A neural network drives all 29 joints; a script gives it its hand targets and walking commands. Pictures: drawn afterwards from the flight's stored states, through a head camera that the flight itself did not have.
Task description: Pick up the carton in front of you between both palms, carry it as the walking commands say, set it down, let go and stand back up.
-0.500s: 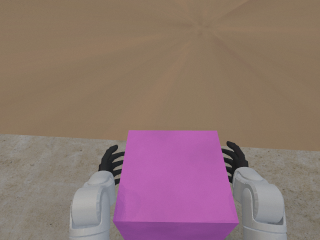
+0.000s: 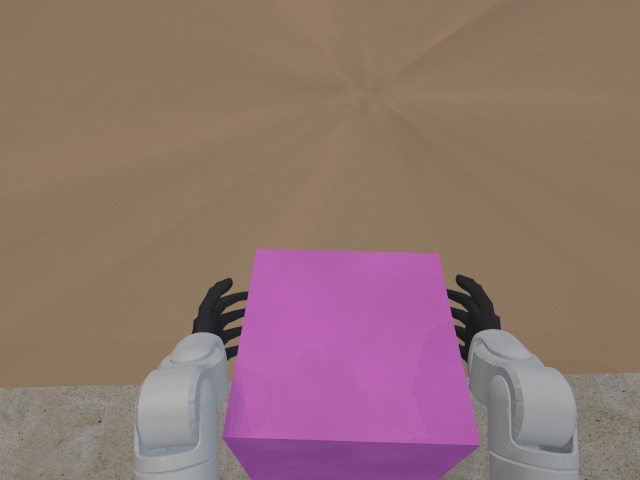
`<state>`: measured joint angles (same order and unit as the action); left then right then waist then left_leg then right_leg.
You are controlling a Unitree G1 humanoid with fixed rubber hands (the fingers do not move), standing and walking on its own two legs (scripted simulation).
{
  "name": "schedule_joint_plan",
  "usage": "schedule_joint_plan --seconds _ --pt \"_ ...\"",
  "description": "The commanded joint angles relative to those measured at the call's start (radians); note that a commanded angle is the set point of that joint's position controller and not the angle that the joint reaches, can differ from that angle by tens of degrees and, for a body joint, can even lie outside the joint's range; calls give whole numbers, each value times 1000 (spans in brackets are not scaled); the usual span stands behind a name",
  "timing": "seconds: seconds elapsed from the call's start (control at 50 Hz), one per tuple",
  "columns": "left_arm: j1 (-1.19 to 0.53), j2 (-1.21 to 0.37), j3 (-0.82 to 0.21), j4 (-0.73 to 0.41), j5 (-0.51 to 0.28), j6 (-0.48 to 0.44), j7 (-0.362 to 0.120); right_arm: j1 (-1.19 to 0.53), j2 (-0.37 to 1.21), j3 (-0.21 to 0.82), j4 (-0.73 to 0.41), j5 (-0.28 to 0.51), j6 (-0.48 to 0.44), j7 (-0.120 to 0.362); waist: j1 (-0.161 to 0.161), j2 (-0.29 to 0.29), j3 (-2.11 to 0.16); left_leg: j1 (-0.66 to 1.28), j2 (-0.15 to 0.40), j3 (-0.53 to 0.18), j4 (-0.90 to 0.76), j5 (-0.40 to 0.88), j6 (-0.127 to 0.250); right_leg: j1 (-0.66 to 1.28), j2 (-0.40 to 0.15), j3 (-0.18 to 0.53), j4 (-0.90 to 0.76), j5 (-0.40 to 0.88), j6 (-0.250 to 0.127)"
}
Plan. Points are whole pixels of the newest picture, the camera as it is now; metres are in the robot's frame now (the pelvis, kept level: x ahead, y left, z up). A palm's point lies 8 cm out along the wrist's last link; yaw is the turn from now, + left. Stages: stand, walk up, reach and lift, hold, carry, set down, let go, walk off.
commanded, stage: carry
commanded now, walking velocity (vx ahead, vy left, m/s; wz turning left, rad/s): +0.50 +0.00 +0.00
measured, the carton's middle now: (342, 378) +0.26 -0.01 +0.00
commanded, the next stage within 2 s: none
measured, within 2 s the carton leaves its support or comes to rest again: neither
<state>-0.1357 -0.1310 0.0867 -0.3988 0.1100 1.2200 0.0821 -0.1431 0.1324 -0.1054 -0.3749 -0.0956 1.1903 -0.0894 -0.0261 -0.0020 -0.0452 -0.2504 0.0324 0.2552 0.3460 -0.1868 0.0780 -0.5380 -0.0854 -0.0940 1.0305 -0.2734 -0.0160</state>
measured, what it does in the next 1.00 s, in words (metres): walks ahead: right foot, then left foot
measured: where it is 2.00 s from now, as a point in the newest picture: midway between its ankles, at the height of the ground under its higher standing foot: (318, 200)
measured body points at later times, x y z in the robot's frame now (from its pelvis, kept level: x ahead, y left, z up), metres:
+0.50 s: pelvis +0.33 -0.05 +0.00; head +0.38 -0.06 +0.44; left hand +0.65 +0.13 +0.13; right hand +0.69 -0.18 +0.12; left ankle +0.31 +0.10 -0.66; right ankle +0.34 -0.11 -0.75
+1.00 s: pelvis +0.65 +0.00 +0.00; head +0.76 +0.01 +0.44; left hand +1.06 +0.14 +0.12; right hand +1.05 -0.16 +0.12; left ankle +0.64 +0.08 -0.74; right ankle +0.69 -0.13 -0.64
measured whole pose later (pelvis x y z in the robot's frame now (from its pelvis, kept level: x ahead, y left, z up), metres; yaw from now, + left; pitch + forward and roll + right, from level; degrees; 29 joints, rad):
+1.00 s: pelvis +0.65 +0.00 +0.00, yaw +2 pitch +7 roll -1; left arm -0.80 -0.05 0.31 -0.16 0.09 1.32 0.13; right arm -0.78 0.06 -0.30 -0.13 -0.05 1.27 -0.15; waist -0.07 -0.01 0.13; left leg -0.34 0.01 0.13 0.50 -0.41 0.05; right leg -0.77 -0.04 -0.03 1.20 -0.42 -0.04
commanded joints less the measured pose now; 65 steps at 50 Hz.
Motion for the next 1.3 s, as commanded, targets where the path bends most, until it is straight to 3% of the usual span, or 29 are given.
schedule_joint_plan --seconds 0.0,0.18,0.24,0.26,0.28,0.3,0.32,0.36,0.4,0.44,0.52,0.64,0.7,0.72,0.74,0.76,0.78,0.82,0.86,0.96,1.04,1.06,1.1,1.12,1.14,1.16,1.2,1.22,1.28 --pt "-417 -908 -711 -71 -369 -30 -224 -422 904 728 -97 421 8 269 12 111 -278 327 265 -234 -176 200 62 -103 -23 -8 -151 76 16" --pt "-539 -746 -681 -190 -410 57 -204 -482 734 664 -171 396 83 234 5 153 -136 370 205 -91 -114 429 25 -13 27 -121 -508 247 -14" --pt "-596 -679 -651 -167 -417 94 -201 -560 668 647 -180 391 121 219 32 117 -241 289 146 -5 227 592 -25 343 122 -204 -577 163 -32" --pt "-613 -656 -638 -154 -415 104 -199 -609 636 644 -182 393 132 215 61 48 -316 126 124 -19 432 381 -45 562 16 -69 -582 87 -36" --pt "-660 -607 -612 -141 -400 107 -198 -671 657 654 -193 410 150 212 75 -206 -412 -201 12 -61 769 108 -96 806 -269 420 -669 -97 -186" --pt "-672 -639 -617 -123 -413 116 -195 -718 649 650 -182 416 160 212 88 -306 -394 -383 -68 -172 950 -280 -83 820 -332 638 -797 32 -245" --pt "-725 -657 -619 -143 -433 123 -195 -759 684 649 -149 425 162 211 77 -236 -380 -434 3 -257 1047 -277 -47 805 -323 511 -750 160 -228" --pt "-816 -706 -636 -147 -458 122 -195 -804 718 636 -116 429 155 207 58 -55 -358 -428 70 -275 972 -171 -20 682 -268 319 -712 343 -168" --pt "-890 -734 -641 -115 -475 117 -200 -854 737 638 -74 421 146 198 58 -76 -371 -377 79 -246 865 -107 -28 621 -224 198 -740 319 -126" --pt "-946 -727 -642 -62 -485 113 -206 -910 741 645 -17 412 139 187 59 -113 -366 -405 64 -217 807 -80 -36 617 -201 144 -747 324 -138" --pt "-1067 -710 -609 76 -498 108 -208 -1041 736 627 108 413 136 171 64 -130 -314 -510 65 -172 640 -2 -48 646 -175 83 -752 357 -173" --pt "-1262 -741 -536 248 -497 101 -197 -1241 783 563 275 457 136 174 82 -153 -263 -430 10 -95 339 77 -11 665 -133 7 -673 545 -153" --pt "-1365 -777 -501 308 -503 101 -182 -1313 808 505 354 468 135 179 11 -136 -334 -104 -89 -12 189 81 24 593 -98 -95 -426 776 -84" --pt "-1386 -790 -490 326 -501 101 -178 -1313 811 480 388 470 134 182 -32 -55 -428 157 -72 -42 171 70 27 464 -50 -105 -225 634 -56" --pt "-1419 -811 -482 334 -506 104 -176 -1325 806 457 407 465 131 183 -50 168 -564 456 199 -426 224 92 113 210 2 -57 55 297 -16" --pt "-1412 -834 -458 360 -505 107 -171 -1315 814 435 443 464 129 183 -75 395 -654 678 343 -803 70 69 237 -86 161 23 308 -262 4" --pt "-1451 -850 -448 340 -494 101 -163 -1335 858 432 419 481 125 187 -80 314 -621 683 340 -811 50 94 252 -221 125 113 430 -267 -20" --pt "-1489 -885 -424 303 -465 95 -145 -1433 934 447 321 513 115 191 -79 130 -510 592 291 -636 135 357 198 -327 62 127 432 -203 -47" --pt "-1451 -889 -405 274 -421 86 -128 -1481 975 471 229 531 107 185 -48 72 -526 525 263 -544 113 288 145 -280 34 126 340 -134 -48" --pt "-1326 -830 -439 180 -336 58 -105 -1415 921 532 80 504 92 171 -54 105 -503 552 248 -441 87 304 162 -369 30 66 136 -162 -23" --pt "-1292 -773 -494 159 -332 59 -107 -1355 847 578 92 490 97 181 -37 147 -450 400 170 -259 70 446 105 -116 89 -55 -266 -21 -24" --pt "-1285 -765 -505 172 -339 64 -112 -1334 833 581 119 485 100 185 -26 167 -445 375 163 -224 100 535 89 -32 126 -107 -334 -31 -32" --pt "-1264 -767 -519 220 -359 72 -130 -1298 814 584 174 477 109 194 62 142 -514 276 142 -126 348 750 24 329 192 -167 -483 78 -56" --pt "-1246 -769 -520 247 -377 73 -142 -1303 796 583 201 468 112 198 124 84 -582 102 111 -137 506 522 -13 601 107 -56 -487 65 -67" --pt "-1247 -752 -514 272 -382 69 -152 -1301 821 573 227 464 120 204 121 -214 -721 -225 3 -178 799 108 -71 886 -204 521 -532 6 -223" --pt "-1249 -799 -527 295 -406 72 -163 -1305 812 556 256 453 122 210 142 -339 -669 -434 -119 -241 1000 -330 -67 944 -248 771 -641 233 -319" --pt "-1346 -880 -560 251 -485 74 -187 -1317 845 523 293 428 110 204 138 -96 -563 -600 -40 -306 1165 -301 -28 914 -237 554 -519 511 -289" --pt "-1397 -919 -571 223 -519 68 -196 -1319 853 508 293 417 106 197 129 -44 -513 -624 -18 -291 1109 -267 -20 859 -211 478 -519 518 -244" --pt "-1489 -960 -579 167 -571 59 -205 -1302 850 474 291 369 96 167 107 -70 -493 -596 3 -269 967 -223 -18 799 -183 387 -579 386 -193"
